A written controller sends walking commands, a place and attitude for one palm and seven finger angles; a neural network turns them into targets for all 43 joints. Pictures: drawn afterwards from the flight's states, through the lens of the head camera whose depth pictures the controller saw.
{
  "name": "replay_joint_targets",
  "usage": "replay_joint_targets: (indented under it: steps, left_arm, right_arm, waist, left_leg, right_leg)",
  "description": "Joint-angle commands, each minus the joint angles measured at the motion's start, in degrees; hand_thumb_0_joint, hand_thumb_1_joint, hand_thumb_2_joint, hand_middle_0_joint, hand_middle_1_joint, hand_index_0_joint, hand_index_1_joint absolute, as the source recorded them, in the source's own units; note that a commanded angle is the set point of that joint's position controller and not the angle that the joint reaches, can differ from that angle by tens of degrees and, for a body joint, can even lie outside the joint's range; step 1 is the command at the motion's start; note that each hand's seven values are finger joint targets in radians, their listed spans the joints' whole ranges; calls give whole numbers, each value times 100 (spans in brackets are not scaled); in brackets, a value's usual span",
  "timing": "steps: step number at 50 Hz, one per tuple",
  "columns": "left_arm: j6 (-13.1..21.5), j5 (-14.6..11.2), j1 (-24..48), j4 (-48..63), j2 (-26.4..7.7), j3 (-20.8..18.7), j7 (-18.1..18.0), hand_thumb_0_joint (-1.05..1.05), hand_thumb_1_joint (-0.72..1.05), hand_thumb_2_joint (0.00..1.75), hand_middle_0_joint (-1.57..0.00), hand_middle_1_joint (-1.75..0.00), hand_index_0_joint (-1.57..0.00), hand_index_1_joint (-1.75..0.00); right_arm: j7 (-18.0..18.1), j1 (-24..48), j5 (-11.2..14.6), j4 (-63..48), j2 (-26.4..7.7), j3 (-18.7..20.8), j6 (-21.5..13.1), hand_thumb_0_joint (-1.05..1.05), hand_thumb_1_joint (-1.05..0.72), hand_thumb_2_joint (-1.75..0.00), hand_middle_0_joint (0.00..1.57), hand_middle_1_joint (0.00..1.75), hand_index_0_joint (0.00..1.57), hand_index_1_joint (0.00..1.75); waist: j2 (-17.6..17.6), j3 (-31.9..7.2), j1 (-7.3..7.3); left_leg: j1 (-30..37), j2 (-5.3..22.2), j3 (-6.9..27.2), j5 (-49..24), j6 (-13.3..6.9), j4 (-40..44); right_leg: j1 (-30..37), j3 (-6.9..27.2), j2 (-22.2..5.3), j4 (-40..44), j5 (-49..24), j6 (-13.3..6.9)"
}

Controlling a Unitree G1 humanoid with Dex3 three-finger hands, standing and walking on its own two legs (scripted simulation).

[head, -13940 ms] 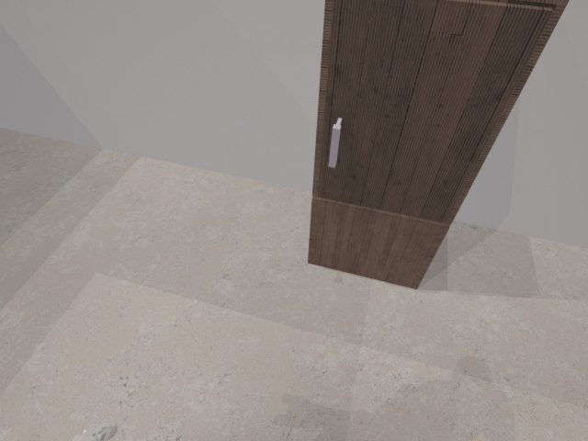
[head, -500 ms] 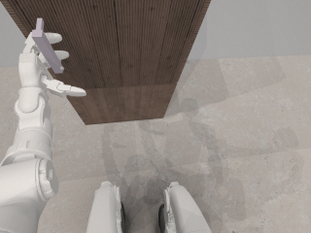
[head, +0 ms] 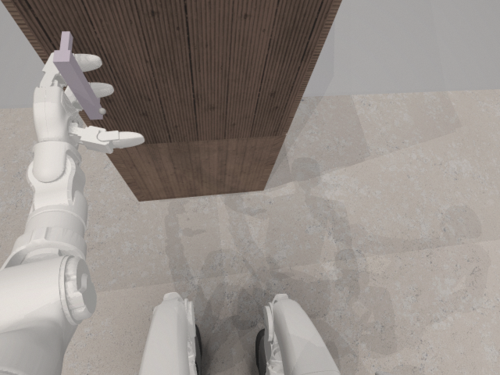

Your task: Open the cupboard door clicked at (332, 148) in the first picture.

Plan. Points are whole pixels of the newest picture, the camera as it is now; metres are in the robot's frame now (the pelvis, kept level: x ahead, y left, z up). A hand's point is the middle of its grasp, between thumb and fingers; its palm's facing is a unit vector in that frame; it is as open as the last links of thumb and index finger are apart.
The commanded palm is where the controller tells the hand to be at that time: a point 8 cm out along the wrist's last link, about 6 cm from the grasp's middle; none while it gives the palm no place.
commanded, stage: close the thumb around the handle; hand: left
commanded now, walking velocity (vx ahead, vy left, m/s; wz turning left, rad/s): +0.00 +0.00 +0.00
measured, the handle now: (82, 79) +0.55 +0.23 +0.04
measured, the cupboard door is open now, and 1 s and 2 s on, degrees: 0 11 41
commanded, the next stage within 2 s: pull the door open along its arc in 0.50 s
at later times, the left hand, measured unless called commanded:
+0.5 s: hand (101, 111) +0.50 +0.20 +0.03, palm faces +0.09 -1.00 -0.01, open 5.5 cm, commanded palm +0.48 +0.23 +0.03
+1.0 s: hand (108, 149) +0.44 +0.18 +0.03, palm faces +0.06 -1.00 -0.01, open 5.7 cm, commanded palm +0.39 +0.22 +0.03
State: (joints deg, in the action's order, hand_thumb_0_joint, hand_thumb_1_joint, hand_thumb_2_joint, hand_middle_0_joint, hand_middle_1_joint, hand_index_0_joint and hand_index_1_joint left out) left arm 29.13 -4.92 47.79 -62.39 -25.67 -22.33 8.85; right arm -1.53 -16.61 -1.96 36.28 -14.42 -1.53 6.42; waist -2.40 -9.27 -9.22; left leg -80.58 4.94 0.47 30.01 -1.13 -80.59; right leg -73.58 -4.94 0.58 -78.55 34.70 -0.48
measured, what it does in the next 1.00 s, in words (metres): stands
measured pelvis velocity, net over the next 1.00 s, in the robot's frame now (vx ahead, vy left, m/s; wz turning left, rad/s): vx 0.01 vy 0.00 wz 0.00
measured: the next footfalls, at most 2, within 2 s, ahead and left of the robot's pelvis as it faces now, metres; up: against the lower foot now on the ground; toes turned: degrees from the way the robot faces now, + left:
none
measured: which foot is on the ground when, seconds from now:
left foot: down 0.00-1.00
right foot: down 0.00-1.00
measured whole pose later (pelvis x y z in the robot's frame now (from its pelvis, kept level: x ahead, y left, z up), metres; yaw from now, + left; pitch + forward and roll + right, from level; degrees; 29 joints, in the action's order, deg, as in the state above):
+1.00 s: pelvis +0.01 +0.00 +0.02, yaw +0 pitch +27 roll -3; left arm 29.6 -9.0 28.0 -44.6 -17.1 -17.3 8.3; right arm -2.4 -16.5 0.0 34.5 -13.5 -0.3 6.9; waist -2.0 -10.4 -6.6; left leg -73.7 4.7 -1.3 29.9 -1.3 -76.1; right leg -67.7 -3.1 0.6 -74.6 34.2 -0.1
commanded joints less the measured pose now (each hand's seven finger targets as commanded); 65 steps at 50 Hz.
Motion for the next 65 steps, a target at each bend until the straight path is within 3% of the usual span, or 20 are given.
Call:
replay_joint_targets:
  steps: [1,3,5,9,12,13,15,17,25,27,30,31,40,50,51,52,53,55,60,65]
  left_arm:
    - [458,-12,2274,1206,-1094,8,42,0,12,56,-34,-127,-34,-127]
    - [468,8,2220,1157,-1119,-10,44,0,23,61,-35,-128,-35,-128]
    - [487,10,2418,1266,-1031,86,39,0,34,66,-36,-129,-36,-129]
    - [521,-33,2196,1391,-1056,1,35,0,56,76,-38,-131,-38,-131]
    - [503,-49,2190,1333,-982,78,62,0,73,83,-39,-133,-39,-133]
    - [532,-56,2188,1350,-1139,-53,57,0,79,85,-39,-134,-39,-134]
    - [511,-51,2219,1257,-963,91,75,0,90,90,-40,-135,-40,-135]
    - [510,-38,2291,1209,-1174,-35,59,0,90,90,-40,-135,-40,-135]
    - [481,-42,2271,1189,-1175,-41,129,0,90,90,-40,-135,-40,-135]
    - [443,-44,2203,1129,-1232,-112,108,0,90,90,-40,-135,-40,-135]
    - [450,-25,2255,1211,-1102,16,120,0,90,90,-40,-135,-40,-135]
    - [451,-35,2335,1223,-1272,-121,97,0,90,90,-40,-135,-40,-135]
    - [461,-222,831,1894,-791,34,126,0,90,90,-40,-135,-40,-135]
    - [453,-470,-1394,3204,230,634,-107,0,90,90,-40,-135,-40,-135]
    - [458,-861,-1502,3394,510,25,-811,0,90,90,-40,-135,-40,-135]
    - [442,-760,-1732,3407,891,305,-1292,0,90,90,-40,-135,-40,-135]
    - [456,-579,-1856,3448,940,403,-1613,0,90,90,-40,-135,-40,-135]
    - [569,-255,-1935,3768,1181,594,-2240,0,90,90,-40,-135,-40,-135]
    - [630,589,-2633,4280,2020,1580,-3213,0,90,90,-40,-135,-40,-135]
    - [605,873,-3106,4602,2761,2281,-3869,0,90,90,-40,-135,-40,-135]
  right_arm:
    - [101,-950,-18,-211,-1069,395,-69,0,-90,-90,20,30,20,30]
    - [101,-964,-18,-216,-1071,393,-77,0,-90,-90,20,30,20,30]
    - [104,-954,-26,-188,-1069,403,-73,0,-90,-90,20,30,20,30]
    - [96,-949,-31,-213,-1065,419,-73,0,-90,-90,20,30,20,30]
    - [85,-917,-10,-195,-1033,404,-75,0,-90,-90,20,30,20,30]
    - [100,-948,-20,-180,-1060,403,-78,0,-90,-90,20,30,20,30]
    - [99,-899,-6,-177,-1034,394,-83,0,-90,-90,20,30,20,30]
    - [114,-910,-12,-177,-1065,386,-87,0,-90,-90,20,30,20,30]
    - [119,-907,-12,-209,-1062,383,-74,0,-90,-90,20,30,20,30]
    - [115,-922,-10,-216,-1066,378,-68,0,-90,-90,20,30,20,30]
    - [106,-896,-10,-226,-1056,383,-68,0,-90,-90,20,30,20,30]
    - [119,-918,-14,-191,-1078,386,-65,0,-90,-90,20,30,20,30]
    - [44,-736,73,-460,-992,435,-42,0,-90,-90,20,30,20,30]
    - [-3,-319,212,-725,-858,526,-180,0,-90,-90,20,30,20,30]
    - [43,-213,160,-789,-740,502,-214,0,-90,-90,20,30,20,30]
    - [24,-143,120,-799,-689,490,-255,0,-90,-90,20,30,20,30]
    - [1,-162,68,-794,-697,487,-271,0,-90,-90,20,30,20,30]
    - [-52,-112,-40,-814,-639,503,-265,0,-90,-90,20,30,20,30]
    - [-192,73,-196,-930,-545,541,-219,0,-90,-90,20,30,20,30]
    - [-189,388,-231,-983,-417,551,-297,0,-90,-90,20,30,20,30]
  waist:
    - [-678,-3084,-128]
    - [-766,-3117,-85]
    - [-801,-3167,-146]
    - [-883,-3395,-44]
    - [-740,-3171,-93]
    - [-709,-3206,-64]
    - [-681,-3120,-120]
    - [-714,-3017,-95]
    - [-842,-3181,-87]
    - [-664,-3103,-81]
    - [-876,-3188,-72]
    - [-784,-3182,-91]
    - [-655,-3364,262]
    - [-157,-2653,465]
    - [-189,-2522,780]
    - [-121,-2432,694]
    - [-36,-2299,667]
    - [15,-2468,687]
    - [-24,-2592,704]
    - [257,-2445,672]
  left_leg:
    - [3306,-225,446,-1942,-30,742]
    - [3354,-231,460,-1969,-23,748]
    - [3427,-222,470,-1966,-23,735]
    - [3608,-232,460,-2232,-9,747]
    - [3394,-242,410,-2063,-30,753]
    - [3408,-240,429,-2118,-33,743]
    - [3291,-251,409,-1992,-42,732]
    - [3198,-247,412,-1863,-35,746]
    - [3304,-244,400,-2081,-32,685]
    - [3192,-245,401,-2008,-42,693]
    - [3376,-240,447,-2042,-13,716]
    - [3347,-222,447,-2038,-29,694]
    - [3521,-265,335,-2203,10,963]
    - [3387,-320,164,-1931,40,1306]
    - [3253,-350,111,-1873,88,1415]
    - [3248,-334,106,-1754,128,1457]
    - [3220,-322,159,-1737,143,1457]
    - [3258,-334,114,-1836,155,1427]
    - [3497,-351,85,-2103,163,1413]
    - [3410,-383,75,-1851,135,1479]
  right_leg:
    - [652,209,237,1039,-1740,-84]
    - [607,205,238,1004,-1726,-111]
    - [539,200,226,1014,-1715,-91]
    - [663,201,221,1004,-1914,-106]
    - [785,226,237,1079,-1885,-88]
    - [794,227,235,1039,-1915,-101]
    - [758,229,234,1065,-1837,-83]
    - [743,235,237,1065,-1713,-89]
    - [700,235,231,995,-1874,-91]
    - [786,236,239,1019,-1848,-82]
    - [619,204,232,985,-1780,-102]
    - [646,211,234,998,-1795,-91]
    - [1177,221,225,1089,-2079,-94]
    - [1573,207,204,1325,-2115,-69]
    - [1688,157,178,1366,-2024,-51]
    - [1636,129,179,1373,-1884,-29]
    - [1531,94,182,1329,-1825,-45]
    - [1630,111,156,1262,-1956,-40]
    - [1774,95,127,1240,-2237,-85]
    - [1998,98,105,1400,-2179,-81]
